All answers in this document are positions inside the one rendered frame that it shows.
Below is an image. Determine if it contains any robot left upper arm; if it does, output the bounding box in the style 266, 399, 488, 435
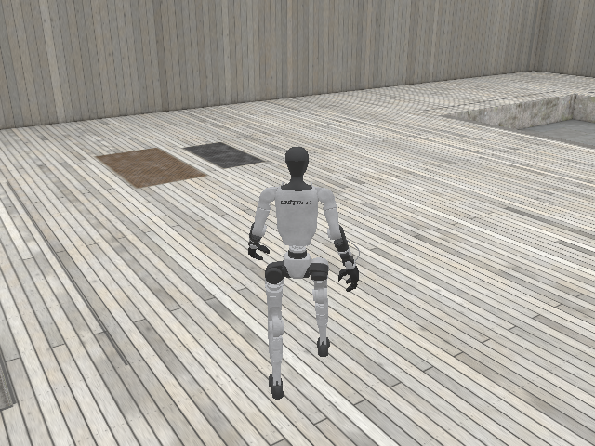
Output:
252, 187, 278, 237

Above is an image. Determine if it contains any left robot hand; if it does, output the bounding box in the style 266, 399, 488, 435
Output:
248, 245, 270, 260

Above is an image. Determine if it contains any robot left thigh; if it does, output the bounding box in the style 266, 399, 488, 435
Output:
265, 261, 284, 337

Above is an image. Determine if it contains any robot thigh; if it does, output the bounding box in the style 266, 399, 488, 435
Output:
265, 261, 284, 337
310, 257, 329, 304

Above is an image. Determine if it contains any right robot forearm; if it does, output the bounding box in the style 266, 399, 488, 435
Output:
334, 225, 356, 269

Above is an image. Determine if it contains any robot right thigh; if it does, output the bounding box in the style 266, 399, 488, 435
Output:
310, 257, 329, 304

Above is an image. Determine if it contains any left robot forearm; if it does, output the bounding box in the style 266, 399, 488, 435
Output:
248, 222, 262, 249

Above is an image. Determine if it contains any robot right upper arm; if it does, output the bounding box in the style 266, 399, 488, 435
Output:
316, 187, 342, 240

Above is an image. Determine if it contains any right robot hand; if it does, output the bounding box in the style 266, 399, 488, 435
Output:
338, 266, 359, 292

